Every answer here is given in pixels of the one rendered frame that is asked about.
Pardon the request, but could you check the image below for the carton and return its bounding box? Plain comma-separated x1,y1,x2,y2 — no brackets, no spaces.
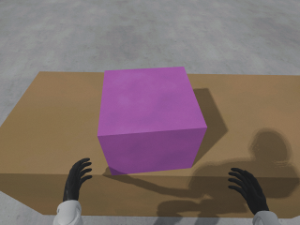
97,67,207,175

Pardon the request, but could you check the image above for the right robot hand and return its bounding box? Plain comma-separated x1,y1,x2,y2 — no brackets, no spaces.
228,168,269,216

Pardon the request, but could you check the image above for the robot right forearm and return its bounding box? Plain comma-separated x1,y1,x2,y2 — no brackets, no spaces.
252,210,281,225

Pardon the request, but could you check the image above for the pedestal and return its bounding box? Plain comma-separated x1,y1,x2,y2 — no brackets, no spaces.
0,71,300,219

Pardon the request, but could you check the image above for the left robot hand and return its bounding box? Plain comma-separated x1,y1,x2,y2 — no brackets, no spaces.
63,157,93,202

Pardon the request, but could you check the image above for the robot left forearm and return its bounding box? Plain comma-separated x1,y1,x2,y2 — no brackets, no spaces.
52,200,83,225

